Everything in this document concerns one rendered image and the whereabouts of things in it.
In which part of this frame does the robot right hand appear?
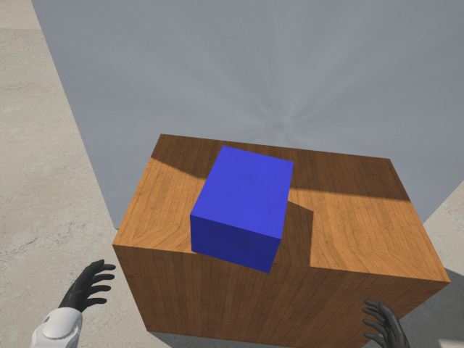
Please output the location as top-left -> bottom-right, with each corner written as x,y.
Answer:
362,299 -> 410,348

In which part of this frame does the robot left hand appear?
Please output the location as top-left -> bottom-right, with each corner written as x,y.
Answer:
58,260 -> 116,313

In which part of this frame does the left robot forearm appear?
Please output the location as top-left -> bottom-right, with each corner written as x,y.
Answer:
30,307 -> 83,348

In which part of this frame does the pedestal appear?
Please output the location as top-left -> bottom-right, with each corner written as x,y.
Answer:
112,134 -> 451,348

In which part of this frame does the carton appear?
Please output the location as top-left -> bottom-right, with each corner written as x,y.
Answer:
190,146 -> 294,273

